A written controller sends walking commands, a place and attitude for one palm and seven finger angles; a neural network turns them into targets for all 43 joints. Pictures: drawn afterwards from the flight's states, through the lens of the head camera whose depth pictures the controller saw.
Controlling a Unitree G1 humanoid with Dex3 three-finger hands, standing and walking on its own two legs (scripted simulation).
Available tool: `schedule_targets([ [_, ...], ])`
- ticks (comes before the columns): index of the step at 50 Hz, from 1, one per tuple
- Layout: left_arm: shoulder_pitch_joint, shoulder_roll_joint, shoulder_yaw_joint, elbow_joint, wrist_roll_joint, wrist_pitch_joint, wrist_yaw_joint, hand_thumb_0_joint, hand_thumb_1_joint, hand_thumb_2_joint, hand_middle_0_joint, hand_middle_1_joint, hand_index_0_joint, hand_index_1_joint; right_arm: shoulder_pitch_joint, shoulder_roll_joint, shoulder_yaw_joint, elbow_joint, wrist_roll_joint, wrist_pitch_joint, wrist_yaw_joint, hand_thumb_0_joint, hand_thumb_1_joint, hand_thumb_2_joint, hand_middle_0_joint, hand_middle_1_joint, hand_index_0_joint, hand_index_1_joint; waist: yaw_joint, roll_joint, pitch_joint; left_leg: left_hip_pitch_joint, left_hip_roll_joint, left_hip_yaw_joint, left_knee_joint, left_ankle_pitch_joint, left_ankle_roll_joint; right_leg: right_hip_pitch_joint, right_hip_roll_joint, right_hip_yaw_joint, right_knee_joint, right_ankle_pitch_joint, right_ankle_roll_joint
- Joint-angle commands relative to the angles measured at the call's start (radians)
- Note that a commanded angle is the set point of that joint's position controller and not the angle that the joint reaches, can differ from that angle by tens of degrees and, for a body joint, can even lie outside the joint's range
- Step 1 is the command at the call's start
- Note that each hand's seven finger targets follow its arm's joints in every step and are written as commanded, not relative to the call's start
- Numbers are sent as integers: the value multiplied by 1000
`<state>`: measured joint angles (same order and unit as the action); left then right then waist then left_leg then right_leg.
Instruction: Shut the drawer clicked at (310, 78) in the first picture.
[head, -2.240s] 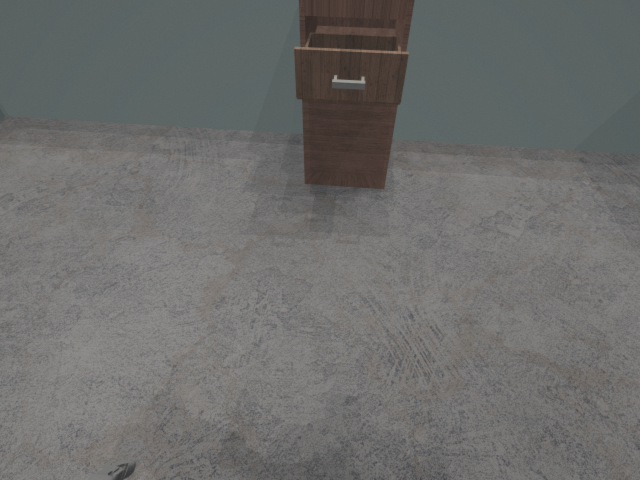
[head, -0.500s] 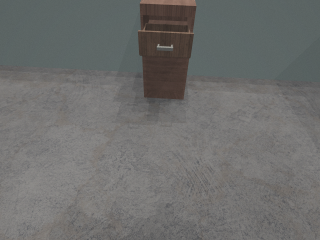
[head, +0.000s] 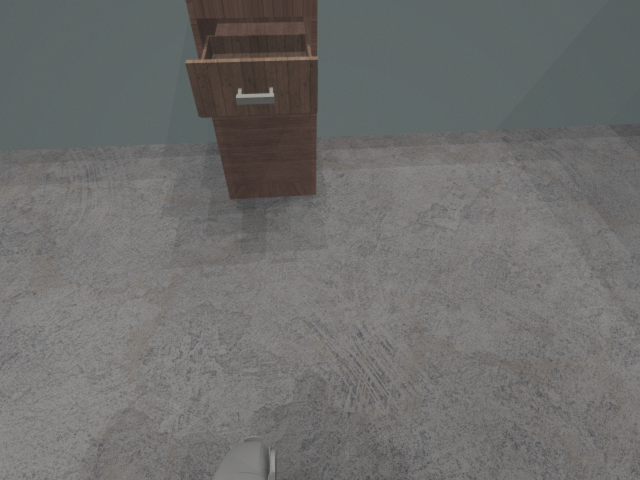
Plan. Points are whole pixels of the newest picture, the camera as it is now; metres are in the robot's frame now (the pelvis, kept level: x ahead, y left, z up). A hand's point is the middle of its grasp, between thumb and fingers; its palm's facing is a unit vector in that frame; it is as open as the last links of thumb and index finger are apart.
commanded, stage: walk to a spot facing it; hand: left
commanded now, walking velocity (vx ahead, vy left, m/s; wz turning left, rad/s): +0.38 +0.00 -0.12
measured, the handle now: (255, 95) +1.06 +0.27 -0.08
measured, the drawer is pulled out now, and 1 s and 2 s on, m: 0.30 0.30 0.30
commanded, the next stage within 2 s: turn to face it in 0.90 s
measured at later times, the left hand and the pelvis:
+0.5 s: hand (195, 373) +0.30 +0.24 -0.17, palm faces -0.07 -0.99 -0.15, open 7.3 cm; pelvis +0.22 +0.07 +0.00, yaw -8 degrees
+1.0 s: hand (283, 264) +0.54 +0.12 -0.17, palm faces -0.23 -0.94 -0.23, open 7.1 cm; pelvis +0.42 -0.04 +0.00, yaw -16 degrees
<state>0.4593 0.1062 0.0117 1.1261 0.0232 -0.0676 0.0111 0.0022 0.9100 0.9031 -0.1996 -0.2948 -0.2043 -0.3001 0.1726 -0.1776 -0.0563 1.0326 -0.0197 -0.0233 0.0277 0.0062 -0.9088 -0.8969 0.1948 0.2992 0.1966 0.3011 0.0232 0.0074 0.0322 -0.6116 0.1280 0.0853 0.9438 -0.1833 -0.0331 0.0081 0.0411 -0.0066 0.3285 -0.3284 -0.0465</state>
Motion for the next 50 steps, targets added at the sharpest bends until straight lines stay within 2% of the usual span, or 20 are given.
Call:
schedule_targets([
  [1,77,172,40,-15,1,-17,19,0,900,900,-200,-300,-200,-300,-132,-27,6,-103,7,-30,6,0,-900,-900,200,300,200,300,24,-134,122,20,-27,32,-182,40,20,-77,-236,137,-122,477,-107],
  [3,63,190,48,-13,4,-14,21,0,900,900,-200,-300,-200,-300,-112,-32,1,-102,8,-38,3,0,-900,-900,200,300,200,300,7,-146,101,121,-55,44,-257,2,44,-64,-244,127,-63,585,-101],
  [5,33,203,56,-20,1,-16,20,0,900,900,-200,-300,-200,-300,78,-65,-11,-44,0,-48,-14,0,-900,-900,200,300,200,300,-83,-123,0,365,-112,70,-362,22,68,-76,-205,75,159,766,-75],
  [6,39,188,56,-23,-5,-17,18,0,900,900,-200,-300,-200,-300,234,-114,-22,1,-7,-52,-25,0,-900,-900,200,300,200,300,-137,-65,-101,599,-73,19,-396,66,88,-168,-174,61,368,688,-51],
  [7,103,134,56,-35,-17,-12,8,0,900,900,-200,-300,-200,-300,352,-224,-48,26,-21,-55,-38,0,-900,-900,200,300,200,300,-157,161,-242,853,176,-306,-437,45,166,-389,-54,-19,667,280,-9],
  [8,100,101,44,-63,-19,-13,0,0,900,900,-200,-300,-200,-300,419,-296,-59,33,-9,-49,-40,0,-900,-900,200,300,200,300,-146,307,-282,877,365,-614,-618,11,244,-533,22,3,971,-225,1],
  [9,29,127,52,-82,-12,-11,4,0,900,900,-200,-300,-200,-300,333,-251,-50,17,1,-41,-42,0,-900,-900,200,300,200,300,-123,169,-172,757,375,-627,-689,-112,271,-596,-43,61,1053,-196,-17],
  [12,-66,95,57,-80,8,15,-16,0,900,900,-200,-300,-200,-300,159,-72,-4,-12,-3,-60,-45,0,-900,-900,200,300,200,300,-41,65,80,365,241,-325,-765,-192,171,-581,-138,51,1026,22,1],
  [16,-17,52,58,-76,15,62,-23,0,900,900,-200,-300,-200,-300,158,-29,-3,1,0,-81,-49,0,-900,-900,200,300,200,300,18,82,65,282,171,-88,-790,-65,147,-555,-157,30,932,124,32],
  [24,-229,95,65,-156,13,76,-39,0,900,900,-200,-300,-200,-300,284,-68,0,40,8,-87,-56,0,-900,-900,200,300,200,300,-22,56,101,527,173,-2,-809,94,141,-769,-182,-2,715,263,66],
  [32,-450,69,47,-222,6,58,-48,0,900,900,-200,-300,-200,-300,421,-78,4,98,-11,-69,-59,0,-900,-900,200,300,200,300,-102,96,137,689,204,99,-720,384,164,-700,-132,-123,387,150,19],
  [35,-382,85,51,-208,7,44,-44,0,900,900,-200,-300,-200,-300,410,-94,1,99,-11,-62,-59,0,-900,-900,200,300,200,300,-61,115,79,708,210,150,-577,694,151,-539,-67,-170,314,64,-26],
  [37,-177,125,65,-143,12,28,-38,0,900,900,-200,-300,-200,-300,363,-117,-4,89,-2,-59,-57,0,-900,-900,200,300,200,300,34,100,-51,652,173,197,-313,804,108,-247,-11,-202,222,121,-54],
  [38,-35,194,86,-104,16,17,-30,0,900,900,-200,-300,-200,-300,351,-102,-2,73,8,-58,-45,0,-900,-900,200,300,200,300,99,0,-148,444,147,211,-81,591,74,26,-96,-96,197,188,-92],
  [39,73,301,117,-83,9,8,-16,0,900,900,-200,-300,-200,-300,374,-41,8,39,23,-65,-41,0,-900,-900,200,300,200,300,119,-218,-286,123,-14,209,255,-166,18,309,-399,372,128,293,-217],
  [40,82,344,119,-72,-16,15,-9,0,900,900,-200,-300,-200,-300,292,-49,7,13,23,-61,-43,0,-900,-900,200,300,200,300,110,-179,-286,4,-68,60,459,-401,26,308,-475,530,12,395,-280],
  [41,-1,318,114,-88,-17,20,-3,0,900,900,-200,-300,-200,-300,264,-46,-1,12,22,-60,-45,0,-900,-900,200,300,200,300,79,-93,-197,-16,-8,-15,493,-309,41,192,-463,434,-11,293,-275],
  [44,-156,179,67,-113,-12,2,6,0,900,900,-200,-300,-200,-300,222,-2,4,23,-1,-30,-43,0,-900,-900,200,300,200,300,-13,2,5,63,59,-57,367,-152,29,-198,-359,200,-76,365,-156],
  [46,-163,148,53,-103,-4,-10,8,0,900,900,-200,-300,-200,-300,282,22,8,44,-6,-7,-41,0,-900,-900,200,300,200,300,-57,-42,8,99,47,-43,299,-116,18,-257,-312,86,-86,458,-129],
  [50,-158,135,47,-104,-4,-16,7,0,900,900,-200,-300,-200,-300,239,17,5,20,-7,10,-31,0,-900,-900,200,300,200,300,-68,-99,7,87,32,-30,151,-40,1,-268,-272,-1,-101,470,-120],
])
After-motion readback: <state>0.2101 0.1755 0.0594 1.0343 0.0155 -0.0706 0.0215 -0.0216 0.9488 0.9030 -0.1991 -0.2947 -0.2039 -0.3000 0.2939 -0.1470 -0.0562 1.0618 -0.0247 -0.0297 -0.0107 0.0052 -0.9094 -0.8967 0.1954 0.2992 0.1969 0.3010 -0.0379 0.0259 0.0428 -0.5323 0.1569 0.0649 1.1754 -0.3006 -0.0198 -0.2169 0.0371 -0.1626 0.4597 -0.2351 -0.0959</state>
